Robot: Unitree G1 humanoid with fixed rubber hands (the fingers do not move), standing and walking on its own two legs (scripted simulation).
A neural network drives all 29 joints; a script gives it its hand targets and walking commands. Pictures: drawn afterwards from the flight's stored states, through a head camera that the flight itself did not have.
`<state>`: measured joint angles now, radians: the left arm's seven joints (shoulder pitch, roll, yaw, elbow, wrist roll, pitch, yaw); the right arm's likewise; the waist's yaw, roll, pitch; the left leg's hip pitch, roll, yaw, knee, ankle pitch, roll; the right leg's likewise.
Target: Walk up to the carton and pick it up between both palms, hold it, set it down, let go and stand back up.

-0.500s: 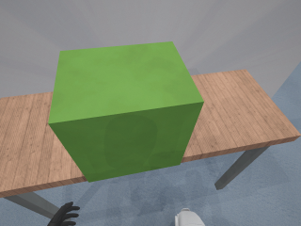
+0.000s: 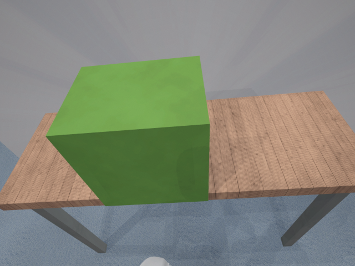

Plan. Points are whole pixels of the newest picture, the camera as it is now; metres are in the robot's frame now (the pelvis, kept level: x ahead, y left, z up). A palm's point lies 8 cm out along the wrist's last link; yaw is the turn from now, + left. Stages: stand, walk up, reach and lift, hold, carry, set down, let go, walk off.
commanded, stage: walk up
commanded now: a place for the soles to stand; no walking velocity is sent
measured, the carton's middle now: (148, 137) +0.40 +0.10 +0.08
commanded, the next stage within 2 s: reach and lift in 1.62 s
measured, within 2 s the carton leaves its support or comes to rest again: neither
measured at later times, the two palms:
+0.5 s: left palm out of the picture +0.02 +0.36 -0.12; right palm out of the picture +0.08 -0.17 -0.08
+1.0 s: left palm out of the picture +0.10 +0.33 -0.10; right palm (271, 262) +0.17 -0.17 -0.10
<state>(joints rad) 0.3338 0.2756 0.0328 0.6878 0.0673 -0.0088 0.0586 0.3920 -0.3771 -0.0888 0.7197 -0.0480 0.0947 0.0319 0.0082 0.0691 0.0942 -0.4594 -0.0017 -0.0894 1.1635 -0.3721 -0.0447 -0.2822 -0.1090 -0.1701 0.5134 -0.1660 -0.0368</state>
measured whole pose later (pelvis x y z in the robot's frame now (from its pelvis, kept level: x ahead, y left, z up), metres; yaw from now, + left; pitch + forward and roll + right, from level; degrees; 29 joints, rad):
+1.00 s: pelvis +0.04 +0.07 +0.00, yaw +9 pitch -1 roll +0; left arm 0.25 0.27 -0.02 0.72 0.00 0.02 -0.01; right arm 0.34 -0.28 0.00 0.63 -0.01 -0.01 -0.01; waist 0.01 -0.01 0.02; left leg -0.18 0.01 0.01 0.51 -0.32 -0.01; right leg -0.27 0.02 -0.04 0.52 -0.24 -0.05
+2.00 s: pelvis +0.03 +0.07 +0.00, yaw +7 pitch -3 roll +0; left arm 0.17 0.23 0.04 0.37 0.04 0.30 0.01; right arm 0.17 -0.28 -0.05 0.75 0.03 -0.20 0.05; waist -0.02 -0.04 0.06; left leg -0.12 0.03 0.03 0.48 -0.29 -0.02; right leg -0.21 0.04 -0.04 0.47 -0.20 -0.05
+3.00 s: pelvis +0.05 +0.10 +0.01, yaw +6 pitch -3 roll -1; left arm 0.52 0.29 -0.06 -0.06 -0.21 -0.03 0.10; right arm 0.51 -0.29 -0.11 0.03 0.25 -0.10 0.09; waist 0.02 0.05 0.00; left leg -0.02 0.00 0.05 0.33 -0.25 0.02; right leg -0.10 0.02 -0.01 0.29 -0.13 -0.01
